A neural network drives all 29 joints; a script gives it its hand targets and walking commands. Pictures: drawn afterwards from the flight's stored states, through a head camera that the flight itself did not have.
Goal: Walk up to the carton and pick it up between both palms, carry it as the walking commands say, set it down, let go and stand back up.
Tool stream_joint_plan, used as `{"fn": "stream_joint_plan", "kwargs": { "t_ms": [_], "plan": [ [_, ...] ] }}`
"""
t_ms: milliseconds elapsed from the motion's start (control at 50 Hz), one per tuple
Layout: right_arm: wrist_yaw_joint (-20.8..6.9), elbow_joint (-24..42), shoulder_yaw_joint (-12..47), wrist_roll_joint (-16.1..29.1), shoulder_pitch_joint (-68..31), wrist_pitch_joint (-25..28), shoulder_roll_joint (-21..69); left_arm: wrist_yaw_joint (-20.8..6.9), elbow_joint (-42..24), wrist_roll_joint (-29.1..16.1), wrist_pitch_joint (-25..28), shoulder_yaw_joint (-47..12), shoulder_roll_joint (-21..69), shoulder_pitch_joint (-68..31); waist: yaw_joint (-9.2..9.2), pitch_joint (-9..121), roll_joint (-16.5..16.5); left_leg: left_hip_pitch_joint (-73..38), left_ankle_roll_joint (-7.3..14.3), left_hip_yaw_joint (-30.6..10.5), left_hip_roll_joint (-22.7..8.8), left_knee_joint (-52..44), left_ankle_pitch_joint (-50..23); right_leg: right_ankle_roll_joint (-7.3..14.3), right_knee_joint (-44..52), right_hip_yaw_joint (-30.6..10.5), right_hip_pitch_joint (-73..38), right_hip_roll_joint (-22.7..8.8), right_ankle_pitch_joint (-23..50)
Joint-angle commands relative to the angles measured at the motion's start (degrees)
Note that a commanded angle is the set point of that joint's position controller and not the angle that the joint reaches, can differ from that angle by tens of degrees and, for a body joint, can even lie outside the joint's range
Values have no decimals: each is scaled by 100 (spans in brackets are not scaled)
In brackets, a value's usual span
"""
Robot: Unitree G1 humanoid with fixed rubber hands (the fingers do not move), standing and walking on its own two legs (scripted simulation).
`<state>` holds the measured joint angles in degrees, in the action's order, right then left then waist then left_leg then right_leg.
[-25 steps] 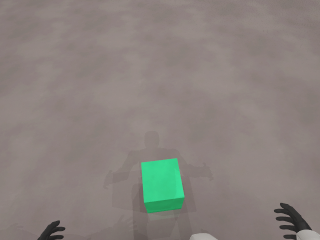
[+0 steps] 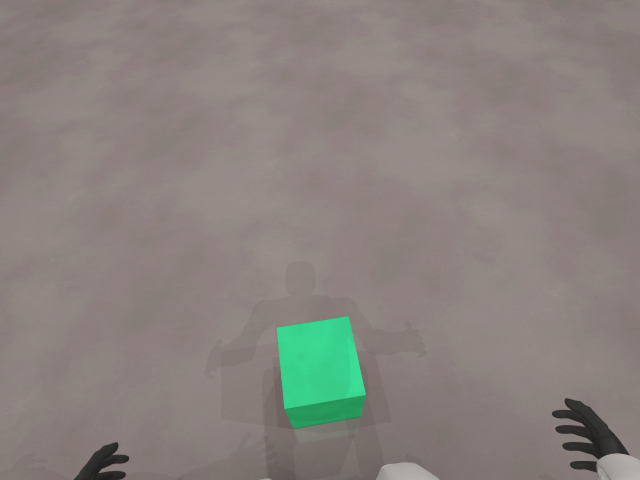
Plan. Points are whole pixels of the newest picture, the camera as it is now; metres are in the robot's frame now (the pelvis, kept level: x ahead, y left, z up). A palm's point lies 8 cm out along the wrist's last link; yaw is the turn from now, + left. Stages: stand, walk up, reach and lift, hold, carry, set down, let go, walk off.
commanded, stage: walk up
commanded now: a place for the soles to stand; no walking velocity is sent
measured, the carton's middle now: (320, 374) +0.42 +0.03 -0.64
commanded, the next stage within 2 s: reach and lift in 0.30 s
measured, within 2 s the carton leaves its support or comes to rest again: neither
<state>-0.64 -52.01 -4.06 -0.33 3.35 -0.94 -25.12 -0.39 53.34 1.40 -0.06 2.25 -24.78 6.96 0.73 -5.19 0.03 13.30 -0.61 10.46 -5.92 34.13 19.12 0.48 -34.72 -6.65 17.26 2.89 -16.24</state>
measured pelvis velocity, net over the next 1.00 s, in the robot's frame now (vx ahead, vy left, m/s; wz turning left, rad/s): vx -0.03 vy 0.00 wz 0.15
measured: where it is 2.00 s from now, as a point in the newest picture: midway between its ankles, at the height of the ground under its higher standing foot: outside the picture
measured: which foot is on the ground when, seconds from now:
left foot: down 0.00-1.00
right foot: down 0.00-1.00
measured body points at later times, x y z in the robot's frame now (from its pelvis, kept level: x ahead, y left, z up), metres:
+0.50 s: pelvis -0.01 +0.01 +0.00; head +0.08 +0.01 +0.44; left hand +0.16 +0.31 -0.09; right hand +0.18 -0.29 -0.09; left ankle -0.01 +0.13 -0.73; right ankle +0.03 -0.12 -0.73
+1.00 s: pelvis -0.03 +0.00 -0.05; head +0.12 +0.02 +0.37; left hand +0.26 +0.29 -0.14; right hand +0.29 -0.24 -0.14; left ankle -0.01 +0.13 -0.73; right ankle +0.03 -0.12 -0.73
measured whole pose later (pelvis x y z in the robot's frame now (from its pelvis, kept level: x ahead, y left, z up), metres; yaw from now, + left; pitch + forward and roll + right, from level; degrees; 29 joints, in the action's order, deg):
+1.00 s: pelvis -0.03 +0.00 -0.05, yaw +8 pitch +17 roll +0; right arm -2.4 -37.9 -11.4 1.0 -16.8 -10.4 -17.2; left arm -0.2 37.5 1.4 -12.2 6.3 -16.5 -20.1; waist 2.7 -2.6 0.5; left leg 50.3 -0.3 0.7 -0.9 54.4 21.5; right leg -1.0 -54.3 0.1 50.2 -1.5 -21.5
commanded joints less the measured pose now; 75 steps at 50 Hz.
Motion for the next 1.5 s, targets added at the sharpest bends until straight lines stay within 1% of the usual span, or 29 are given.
{"fn": "stream_joint_plan", "kwargs": {
  "t_ms": [0, 20, 60, 100, 120, 140, 180, 220, 280, 300, 320, 340, 360, 380, 400, 440, 460, 480, 520, 560, 640, 740, 840, 960, 1040, 1120, 1240, 1380, 1480],
  "plan": [
    [4, 286, -135, 2, 44, 75, -761, 61, -386, -3, 91, 196, -1158, -365, 128, 785, -585, -711, 289, -718, 119, -442, 107, 691, 1071, -1329, 264, -866, 1419],
    [6, 250, -142, -13, 64, 111, -830, 58, -378, -26, 98, 163, -1056, -396, 136, 807, -455, -870, 339, -820, -18, -638, -149, 563, 989, -1131, 333, -763, 1365],
    [14, 238, -164, -36, -2, 169, -1021, 39, -305, -64, 93, 137, -982, -308, 51, 770, -144, -862, 489, -1000, -398, -911, -457, 356, 684, -682, 318, -498, 1283],
    [23, 228, -173, -50, -35, 195, -1131, 19, -237, -83, 73, 161, -958, -207, -24, 747, 114, -688, 606, -1050, -713, -1130, -718, 240, 299, -247, 81, -331, 1445],
    [29, 239, -179, -50, -77, 197, -1146, 8, -209, -83, 60, 162, -927, -140, -51, 723, 217, -623, 631, -999, -775, -1145, -826, 214, 230, -148, -10, -321, 1516],
    [35, 249, -182, -48, -113, 191, -1137, 1, -189, -75, 52, 168, -914, -94, -66, 719, 276, -588, 619, -914, -754, -1103, -891, 212, 240, -128, -88, -339, 1613],
    [42, 269, -181, -33, -147, 164, -1068, -3, -180, -52, 47, 190, -943, -96, -58, 728, 249, -588, 529, -743, -577, -953, -844, 262, 358, -236, -166, -403, 1893],
    [42, 293, -172, -6, -150, 137, -972, 6, -203, -36, 52, 205, -1003, -167, -28, 733, 47, -638, 441, -631, -366, -759, -723, 362, 533, -487, -140, -499, 2077],
    [28, 297, -157, 15, -105, 114, -865, 26, -257, -32, 73, 188, -1043, -284, 19, 771, -214, -810, 367, -625, -143, -597, -523, 503, 820, -879, 51, -646, 1908],
    [-4, 2083, -508, -96, -244, -30, 170, -211, -2265, 355, -81, 463, -369, -1087, -262, 40, 142, 863, -100, -652, 1090, -425, -655, -184, 974, 554, 709, -140, 663],
    [-118, 2092, -719, -93, -47, -296, -6, -272, -1876, 439, -431, 714, -420, -724, 1, 65, -63, 47, 26, -632, 976, -377, -619, -128, 1044, 537, 1146, -241, 406],
    [-179, 2144, -916, -205, 31, -433, -332, -329, -1804, 534, -629, 896, -499, -450, -12, 95, -295, -402, -62, -634, 944, -314, -564, -117, 1123, 578, 1344, -304, 214],
    [-226, 2269, -1053, -288, 112, -540, -426, -359, -1853, 598, -781, 979, -578, -323, -5, 269, -368, -728, -129, -645, 949, -308, -451, -105, 1117, 648, 1153, -279, 114],
    [-239, 2375, -1163, -380, 182, -643, -485, -359, -2031, 582, -903, 971, -486, -339, 53, 435, -427, -798, -129, -716, 918, -333, -344, -108, 1010, 710, 955, -210, 50],
    [-233, 2381, -1168, -395, 349, -671, -422, -342, -2142, 623, -941, 983, -362, -334, 104, 561, -437, -806, -118, -805, 913, -351, -336, -110, 949, 756, 814, -172, 29],
    [-260, 2403, -1180, -391, 392, -742, -348, -311, -2459, 617, -987, 883, -160, -452, 323, 775, -351, -687, -66, -911, 863, -283, -348, -137, 691, 825, 637, -40, 91],
    [-276, 2376, -1148, -352, 294, -759, -332, -287, -2572, 582, -978, 823, -102, -542, 401, 823, -261, -485, -62, -948, 810, -222, -334, -159, 492, 855, 549, 24, 174],
    [-288, 2341, -1126, -312, 165, -771, -305, -256, -2672, 555, -968, 770, -70, -677, 457, 832, -146, -189, -59, -971, 760, -112, -335, -177, 263, 881, 506, 72, 293],
    [-281, 2299, -1099, -179, -200, -818, -260, -203, -2835, 484, -1013, 708, -84, -1109, 488, 902, -9, 145, -62, -1024, 729, 214, -484, -162, -69, 869, 625, 59, 507],
    [-289, 2352, -1093, -118, -450, -840, -280, -151, -2886, 436, -1057, 688, -94, -1269, 427, 1207, 80, 313, -67, -1082, 717, 528, -841, -155, -362, 846, 795, 39, 793],
    [-285, 2242, -1055, -79, -734, -870, -240, -40, -2671, 322, -1127, 589, -27, -1398, 264, 1750, 191, 542, -108, -1149, 757, 913, -1617, -160, -802, 831, 1217, 19, 1417],
    [-242, 2057, -972, 9, -1077, -831, -161, 56, -2375, 174, -1107, 517, 69, -1792, 209, 2249, 194, 788, -158, -1179, 812, 1187, -2032, -167, -1112, 842, 1782, 5, 1736],
    [-198, 1978, -923, 86, -1754, -827, -111, 73, -2296, 73, -1094, 545, 122, -2581, 265, 2510, 164, 1307, -145, -1201, 814, 1338, -1570, -170, -1260, 863, 2311, -23, 1268],
    [-146, 1914, -950, 148, -2718, -865, -75, 24, -2077, -11, -1131, 594, 125, -3615, 246, 2928, 86, 2011, -94, -1187, 803, 1485, -850, -214, -1387, 886, 2742, -68, 623],
    [-82, 1875, -908, 234, -3418, -902, 83, -41, -1882, -3, -1161, 728, 39, -4299, 187, 3337, -21, 2566, -53, -1103, 844, 1606, -532, -270, -1480, 887, 2748, -70, 428],
    [29, 1754, -916, 268, -4046, -930, 226, -109, -1623, 3, -1171, 826, -25, -4902, 138, 3743, -78, 3122, -36, -996, 902, 1724, -377, -303, -1583, 859, 2714, -61, 396],
    [160, 1531, -1051, 246, -4815, -846, 373, -121, -1313, -15, -1055, 917, 54, -5686, 193, 4359, -19, 3676, -76, -919, 967, 1928, -521, -315, -1770, 861, 2923, -20, 632],
    [214, 1291, -1196, 250, -5684, -648, 508, -2, -1159, -68, -843, 1094, 215, -6560, 253, 5220, 141, 4102, -152, -924, 1008, 2182, -1101, -309, -2077, 873, 3327, 18, 1230],
    [222, 1182, -1322, 213, -6298, -528, 649, 72, -1013, -69, -699, 1222, 409, -7157, 218, 5711, 177, 4353, -178, -928, 1015, 2301, -1440, -326, -2236, 830, 3584, 62, 1548]
  ]
}}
